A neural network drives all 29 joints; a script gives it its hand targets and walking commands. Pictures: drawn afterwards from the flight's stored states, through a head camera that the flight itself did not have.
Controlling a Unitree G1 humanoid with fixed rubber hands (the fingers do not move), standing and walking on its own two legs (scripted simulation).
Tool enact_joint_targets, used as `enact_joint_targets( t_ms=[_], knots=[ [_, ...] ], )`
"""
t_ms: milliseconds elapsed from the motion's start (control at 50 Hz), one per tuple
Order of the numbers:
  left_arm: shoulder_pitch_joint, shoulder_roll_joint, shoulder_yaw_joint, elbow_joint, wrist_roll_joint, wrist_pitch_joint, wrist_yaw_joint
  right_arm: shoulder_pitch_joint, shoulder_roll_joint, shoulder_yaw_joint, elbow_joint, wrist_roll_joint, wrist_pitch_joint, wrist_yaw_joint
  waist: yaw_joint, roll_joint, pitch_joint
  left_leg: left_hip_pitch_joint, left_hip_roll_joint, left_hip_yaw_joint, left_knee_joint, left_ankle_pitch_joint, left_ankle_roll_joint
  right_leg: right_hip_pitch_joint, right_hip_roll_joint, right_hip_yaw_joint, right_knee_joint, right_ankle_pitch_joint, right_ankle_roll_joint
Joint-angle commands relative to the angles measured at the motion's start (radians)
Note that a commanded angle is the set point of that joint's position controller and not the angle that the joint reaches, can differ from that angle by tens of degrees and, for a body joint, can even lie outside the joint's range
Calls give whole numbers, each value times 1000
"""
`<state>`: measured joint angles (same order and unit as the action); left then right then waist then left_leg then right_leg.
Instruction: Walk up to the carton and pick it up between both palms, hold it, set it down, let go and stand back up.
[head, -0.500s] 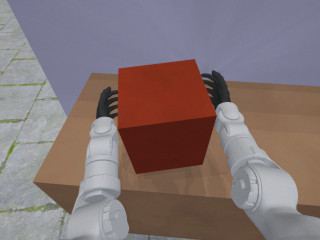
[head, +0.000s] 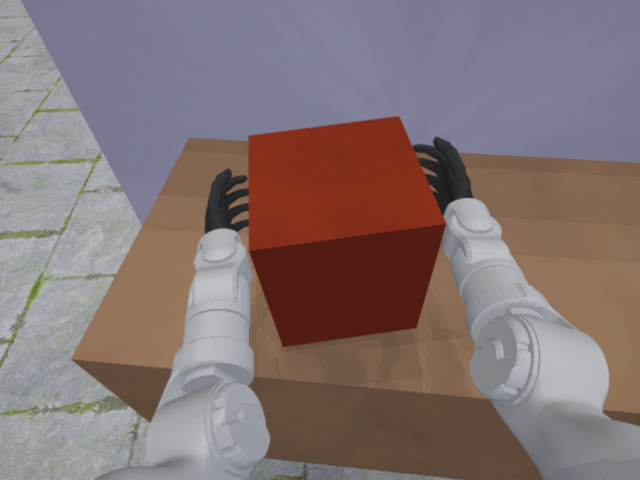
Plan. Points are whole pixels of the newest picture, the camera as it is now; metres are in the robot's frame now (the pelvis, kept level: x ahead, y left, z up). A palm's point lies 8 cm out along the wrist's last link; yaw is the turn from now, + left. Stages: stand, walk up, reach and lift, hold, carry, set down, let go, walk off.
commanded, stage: set down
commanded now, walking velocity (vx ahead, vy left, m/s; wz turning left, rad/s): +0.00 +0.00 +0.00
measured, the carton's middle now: (337, 238) +0.43 +0.08 +0.04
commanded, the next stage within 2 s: none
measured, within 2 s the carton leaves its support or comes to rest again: neither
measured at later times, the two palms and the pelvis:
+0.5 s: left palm (219, 249) +0.36 +0.23 +0.06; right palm (431, 197) +0.48 -0.05 +0.10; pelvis +0.01 -0.01 +0.00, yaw +1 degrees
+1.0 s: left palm (218, 250) +0.36 +0.23 +0.06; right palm (432, 199) +0.48 -0.05 +0.10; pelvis +0.00 +0.00 +0.00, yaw +1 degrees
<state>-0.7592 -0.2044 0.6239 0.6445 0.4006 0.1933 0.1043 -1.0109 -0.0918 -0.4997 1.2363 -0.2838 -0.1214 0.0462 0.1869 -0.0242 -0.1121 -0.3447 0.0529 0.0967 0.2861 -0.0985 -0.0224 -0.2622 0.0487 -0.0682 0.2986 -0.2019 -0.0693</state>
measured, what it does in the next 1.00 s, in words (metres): stands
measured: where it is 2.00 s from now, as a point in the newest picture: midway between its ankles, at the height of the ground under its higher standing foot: outside the picture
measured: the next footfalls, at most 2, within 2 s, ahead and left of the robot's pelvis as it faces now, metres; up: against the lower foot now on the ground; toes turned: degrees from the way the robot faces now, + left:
none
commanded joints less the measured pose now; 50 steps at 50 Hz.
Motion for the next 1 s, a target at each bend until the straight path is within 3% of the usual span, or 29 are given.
enact_joint_targets(
  t_ms=[0, 220, 460, 580, 720, 980],
  knots=[
    [-627, -319, -242, -95, 0, -76, -19, -538, 449, 161, -23, -27, -38, 121, 37, -43, -494, 224, -19, 56, 68, 443, 25, 181, -40, 0, 30, 367, 86],
    [-625, -353, -262, -114, -14, -119, 3, -551, 443, 141, 1, -52, -67, 123, 42, -46, -605, 234, -16, 54, 106, 549, 13, 118, -24, -16, 37, 414, 74],
    [-627, -349, -231, -47, -3, -173, -10, -540, 457, 111, 64, -99, -94, 112, 30, -74, -621, 115, -21, 52, 91, 484, 21, 179, -50, -6, 81, 548, 100],
    [-603, -352, -224, -49, 1, -169, -8, -523, 440, 89, 73, -102, -95, 116, 28, -63, -606, 155, -17, 50, 99, 512, 18, 135, -43, -12, 63, 495, 90],
    [-572, -333, -187, -39, 26, -167, -5, -516, 433, 92, 61, -105, -82, 129, 55, -77, -569, 137, -18, 59, 86, 495, 34, 138, -41, -5, 53, 425, 86],
    [-519, -334, -166, -36, 52, -157, -9, -467, 431, 55, 51, -135, -64, 138, 45, -70, -518, 154, -22, 62, 81, 482, 48, 100, -39, 1, 23, 332, 76]
  ],
)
